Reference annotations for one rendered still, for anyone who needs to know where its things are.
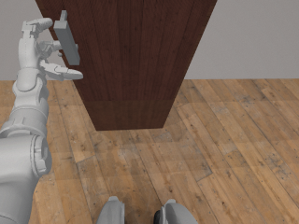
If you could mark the robot left forearm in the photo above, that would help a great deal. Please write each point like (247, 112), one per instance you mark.
(30, 112)

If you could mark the right robot shin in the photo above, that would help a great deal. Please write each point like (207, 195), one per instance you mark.
(169, 201)

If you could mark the cupboard door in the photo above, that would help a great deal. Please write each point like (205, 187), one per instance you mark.
(131, 50)

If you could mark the robot right thigh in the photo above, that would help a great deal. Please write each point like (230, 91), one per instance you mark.
(176, 213)

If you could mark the handle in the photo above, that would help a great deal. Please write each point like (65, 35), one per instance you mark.
(64, 35)

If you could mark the left robot upper arm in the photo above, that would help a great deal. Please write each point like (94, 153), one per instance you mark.
(23, 160)

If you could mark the left robot hand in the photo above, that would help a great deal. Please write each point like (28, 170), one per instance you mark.
(30, 53)

